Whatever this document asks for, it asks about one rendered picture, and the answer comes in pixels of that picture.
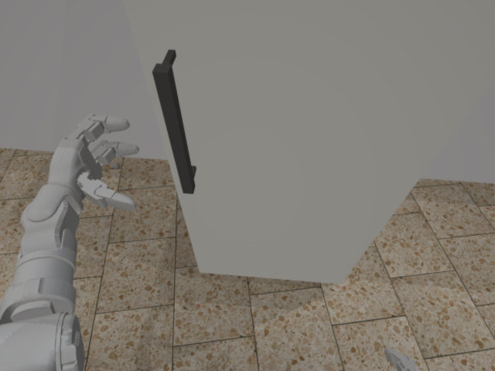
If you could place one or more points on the handle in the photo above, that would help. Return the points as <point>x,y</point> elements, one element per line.
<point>166,88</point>

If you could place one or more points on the robot left upper arm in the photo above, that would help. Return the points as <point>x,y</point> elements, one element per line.
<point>46,343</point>

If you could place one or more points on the left robot hand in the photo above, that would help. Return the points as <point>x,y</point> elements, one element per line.
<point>72,159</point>

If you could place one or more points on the fridge door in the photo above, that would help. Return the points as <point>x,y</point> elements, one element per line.
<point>309,121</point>

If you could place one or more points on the right robot hand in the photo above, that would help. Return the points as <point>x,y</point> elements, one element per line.
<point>400,362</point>

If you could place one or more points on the left robot forearm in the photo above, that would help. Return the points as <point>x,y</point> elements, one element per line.
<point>43,275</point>

